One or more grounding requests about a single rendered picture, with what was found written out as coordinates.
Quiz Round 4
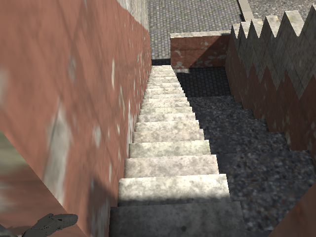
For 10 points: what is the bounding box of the robot left hand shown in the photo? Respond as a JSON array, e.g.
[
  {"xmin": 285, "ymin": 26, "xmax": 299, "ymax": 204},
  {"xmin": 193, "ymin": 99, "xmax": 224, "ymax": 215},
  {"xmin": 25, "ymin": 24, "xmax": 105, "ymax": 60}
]
[{"xmin": 22, "ymin": 213, "xmax": 78, "ymax": 237}]

